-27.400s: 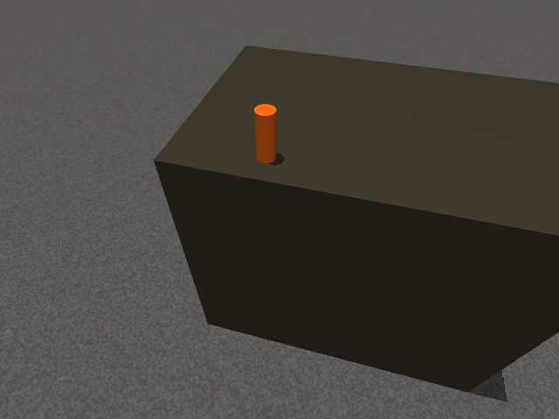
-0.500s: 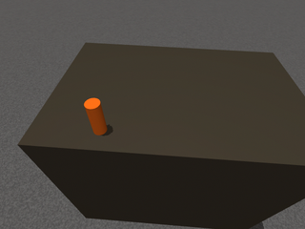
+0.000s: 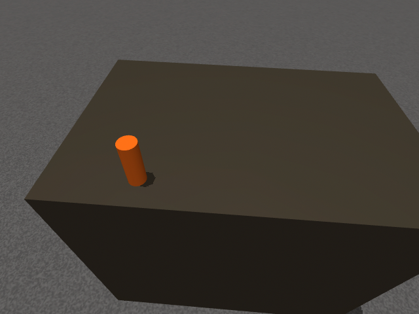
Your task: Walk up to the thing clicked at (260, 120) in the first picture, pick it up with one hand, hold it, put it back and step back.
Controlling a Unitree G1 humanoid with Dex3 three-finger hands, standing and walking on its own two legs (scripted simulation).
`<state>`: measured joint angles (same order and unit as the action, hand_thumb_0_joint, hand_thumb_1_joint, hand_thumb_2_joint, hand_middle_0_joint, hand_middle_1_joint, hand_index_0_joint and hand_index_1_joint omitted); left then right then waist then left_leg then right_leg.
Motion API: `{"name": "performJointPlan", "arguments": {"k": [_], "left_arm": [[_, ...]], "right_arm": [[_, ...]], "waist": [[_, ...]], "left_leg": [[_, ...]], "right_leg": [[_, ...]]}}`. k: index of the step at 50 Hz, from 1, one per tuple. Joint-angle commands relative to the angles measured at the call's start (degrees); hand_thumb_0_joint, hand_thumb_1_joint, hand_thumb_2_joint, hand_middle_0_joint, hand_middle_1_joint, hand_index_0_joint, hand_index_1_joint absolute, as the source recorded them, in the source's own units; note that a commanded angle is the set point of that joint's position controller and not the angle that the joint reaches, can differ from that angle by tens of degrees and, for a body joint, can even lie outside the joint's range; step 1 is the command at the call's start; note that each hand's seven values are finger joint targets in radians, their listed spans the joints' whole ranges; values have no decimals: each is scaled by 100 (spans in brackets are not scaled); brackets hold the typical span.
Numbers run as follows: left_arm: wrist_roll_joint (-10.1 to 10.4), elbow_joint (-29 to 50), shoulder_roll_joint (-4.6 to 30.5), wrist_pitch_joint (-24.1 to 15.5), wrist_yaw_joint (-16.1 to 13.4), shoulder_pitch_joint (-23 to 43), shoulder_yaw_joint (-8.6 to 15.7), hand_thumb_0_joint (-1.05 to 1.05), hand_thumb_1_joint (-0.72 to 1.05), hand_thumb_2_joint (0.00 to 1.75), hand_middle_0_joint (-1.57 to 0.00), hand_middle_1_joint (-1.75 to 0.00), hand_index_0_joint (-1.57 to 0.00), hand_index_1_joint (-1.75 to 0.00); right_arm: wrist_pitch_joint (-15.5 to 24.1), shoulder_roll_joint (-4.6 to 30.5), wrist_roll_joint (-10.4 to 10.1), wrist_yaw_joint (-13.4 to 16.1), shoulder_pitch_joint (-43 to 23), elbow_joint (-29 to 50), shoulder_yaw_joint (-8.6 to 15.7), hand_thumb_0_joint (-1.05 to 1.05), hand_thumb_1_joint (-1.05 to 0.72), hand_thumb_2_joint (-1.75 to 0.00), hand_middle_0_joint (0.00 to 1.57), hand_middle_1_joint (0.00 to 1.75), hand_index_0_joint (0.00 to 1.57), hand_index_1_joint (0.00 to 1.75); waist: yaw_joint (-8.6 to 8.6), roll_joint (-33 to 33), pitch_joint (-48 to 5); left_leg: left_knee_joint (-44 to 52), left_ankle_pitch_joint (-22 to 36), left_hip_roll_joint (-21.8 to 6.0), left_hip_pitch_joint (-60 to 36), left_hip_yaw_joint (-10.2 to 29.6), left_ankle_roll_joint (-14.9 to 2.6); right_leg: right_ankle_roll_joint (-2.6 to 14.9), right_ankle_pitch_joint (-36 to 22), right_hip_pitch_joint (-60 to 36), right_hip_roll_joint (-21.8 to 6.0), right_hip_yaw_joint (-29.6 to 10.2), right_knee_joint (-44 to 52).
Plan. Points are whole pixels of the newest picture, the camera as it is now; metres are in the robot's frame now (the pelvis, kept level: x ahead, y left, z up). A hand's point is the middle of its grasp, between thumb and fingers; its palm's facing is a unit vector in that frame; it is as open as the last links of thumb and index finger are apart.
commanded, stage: stand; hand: left
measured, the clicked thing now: (132, 162) +0.41 +0.17 +0.07
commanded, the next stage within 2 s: step back in 1.16 s
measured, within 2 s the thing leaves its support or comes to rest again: neither
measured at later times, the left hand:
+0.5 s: hand out of the picture +0.06 +0.25 -0.16, palm faces -0.04 -0.94 -0.34, open 7.4 cm
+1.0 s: hand out of the picture +0.07 +0.25 -0.16, palm faces -0.04 -0.94 -0.34, open 7.4 cm
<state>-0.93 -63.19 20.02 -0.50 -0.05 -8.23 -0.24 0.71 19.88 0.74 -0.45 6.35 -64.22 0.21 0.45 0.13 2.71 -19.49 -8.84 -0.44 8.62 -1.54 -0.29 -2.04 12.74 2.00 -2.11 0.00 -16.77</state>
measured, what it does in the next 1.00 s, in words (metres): stands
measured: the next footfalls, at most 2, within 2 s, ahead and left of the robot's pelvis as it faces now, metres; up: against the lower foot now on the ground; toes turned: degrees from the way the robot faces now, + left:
left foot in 1.78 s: -0.08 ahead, +0.11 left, +0.00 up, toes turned +4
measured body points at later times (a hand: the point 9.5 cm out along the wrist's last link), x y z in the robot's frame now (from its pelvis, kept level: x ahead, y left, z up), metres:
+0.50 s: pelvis +0.00 +0.00 +0.00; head +0.01 +0.00 +0.45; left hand +0.06 +0.30 -0.14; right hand +0.07 -0.30 -0.13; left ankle +0.02 +0.11 -0.75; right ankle -0.04 -0.14 -0.75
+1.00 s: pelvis +0.00 +0.00 +0.00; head +0.02 +0.00 +0.45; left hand +0.07 +0.30 -0.14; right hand +0.08 -0.30 -0.13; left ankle +0.02 +0.11 -0.75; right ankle -0.04 -0.14 -0.75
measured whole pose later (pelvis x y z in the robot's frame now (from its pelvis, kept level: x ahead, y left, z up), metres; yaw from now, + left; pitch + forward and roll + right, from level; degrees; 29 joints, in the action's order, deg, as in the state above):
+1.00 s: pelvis +0.00 +0.00 +0.00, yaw +0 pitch -2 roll +0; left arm -0.9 -63.2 20.1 -0.5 0.0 -8.5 -0.1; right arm 0.8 19.9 0.7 -0.4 6.4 -64.2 0.1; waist 0.3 0.3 3.2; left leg -19.4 -9.1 -0.4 8.7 -1.5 -0.2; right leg -2.0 13.1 2.2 -2.2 0.0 -16.9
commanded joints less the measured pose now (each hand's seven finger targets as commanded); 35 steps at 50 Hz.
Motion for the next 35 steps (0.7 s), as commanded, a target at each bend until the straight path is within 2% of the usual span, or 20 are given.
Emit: {"name": "performJointPlan", "arguments": {"k": [1,2,12,19,24,26,31,35], "left_arm": [[6,298,1239,-101,-68,87,254,0,90,90,-20,-30,-20,-30],[-2,293,1234,-100,-69,105,247,0,90,90,-20,-30,-20,-30],[20,348,1233,-112,-60,106,253,0,90,90,-20,-30,-20,-30],[2,316,1219,-88,-59,89,257,0,90,90,-20,-30,-20,-30],[14,316,1210,-102,-60,76,253,0,90,90,-20,-30,-20,-30],[13,287,1215,-99,-63,52,254,0,90,90,-20,-30,-20,-30],[26,325,1223,-100,-63,95,264,0,90,90,-20,-30,-20,-30],[7,292,1225,-88,-54,75,261,0,90,90,-20,-30,-20,-30]], "right_arm": [[99,1237,-32,83,-194,330,232,0,-90,-90,20,30,20,30],[96,1235,-29,80,-210,337,234,0,-90,-90,20,30,20,30],[110,1244,-22,81,-190,333,249,0,-90,-90,20,30,20,30],[94,1217,-30,83,-173,336,240,0,-90,-90,20,30,20,30],[116,1222,-29,84,-171,336,225,0,-90,-90,20,30,20,30],[117,1236,-40,83,-154,324,226,0,-90,-90,20,30,20,30],[112,1231,-35,88,-121,336,226,0,-90,-90,20,30,20,30],[99,1233,-38,87,-195,342,230,0,-90,-90,20,30,20,30]], "waist": [[-19,-1,-251],[-12,-7,-240],[-30,-46,-427],[-21,20,-312],[-45,-56,-392],[-31,-1,-299],[-29,-11,-397],[-29,31,-268]], "left_leg": [[256,693,-688,-323,637,-125],[259,692,-713,-353,660,-112],[181,1034,-722,-451,607,-119],[260,647,-707,-353,631,-133],[204,1066,-739,-428,640,-136],[235,928,-733,-391,668,-134],[195,1060,-737,-419,633,-137],[243,764,-717,-362,666,-126]], "right_leg": [[260,-640,399,-602,-347,338],[263,-527,436,-587,-320,308],[284,-865,340,-608,-358,286],[292,-582,382,-596,-352,313],[270,-835,317,-606,-351,246],[267,-725,352,-601,-345,274],[278,-829,291,-617,-354,252],[276,-582,408,-589,-335,284]]}}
